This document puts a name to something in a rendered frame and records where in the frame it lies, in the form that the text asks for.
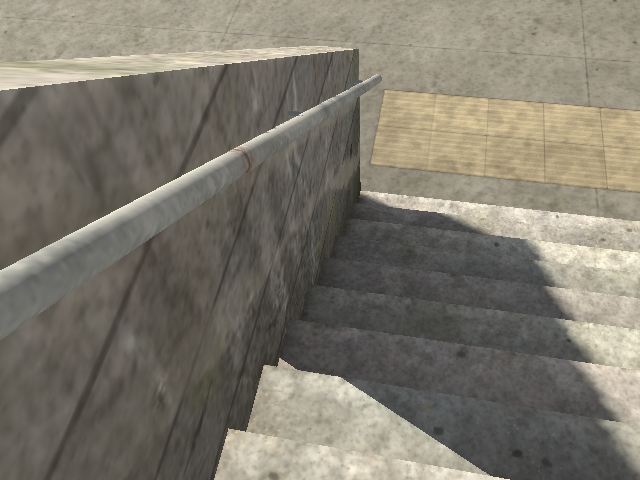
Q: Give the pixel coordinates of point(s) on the stairs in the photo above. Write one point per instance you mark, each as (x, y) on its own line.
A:
(449, 340)

